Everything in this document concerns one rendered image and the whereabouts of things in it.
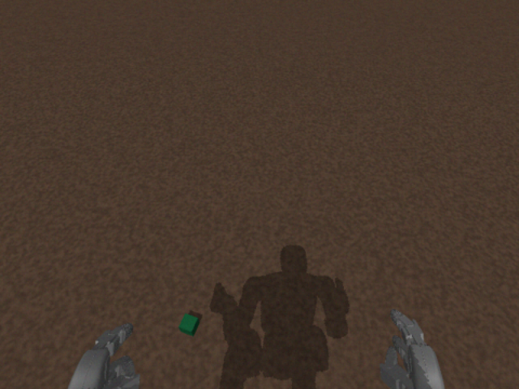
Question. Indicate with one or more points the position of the cube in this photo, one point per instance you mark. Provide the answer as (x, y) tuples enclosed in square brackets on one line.
[(189, 324)]

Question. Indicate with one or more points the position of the left robot hand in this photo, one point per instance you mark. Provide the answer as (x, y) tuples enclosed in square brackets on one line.
[(94, 370)]

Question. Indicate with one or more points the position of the right robot hand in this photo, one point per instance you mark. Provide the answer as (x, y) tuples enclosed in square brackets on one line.
[(419, 358)]

